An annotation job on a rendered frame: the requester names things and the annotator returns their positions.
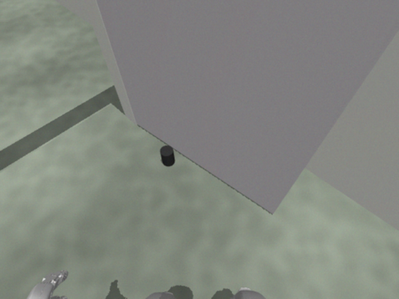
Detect left robot hand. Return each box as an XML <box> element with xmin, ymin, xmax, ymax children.
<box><xmin>27</xmin><ymin>270</ymin><xmax>68</xmax><ymax>299</ymax></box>

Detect can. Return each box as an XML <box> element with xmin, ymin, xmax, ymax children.
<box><xmin>160</xmin><ymin>145</ymin><xmax>175</xmax><ymax>166</ymax></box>

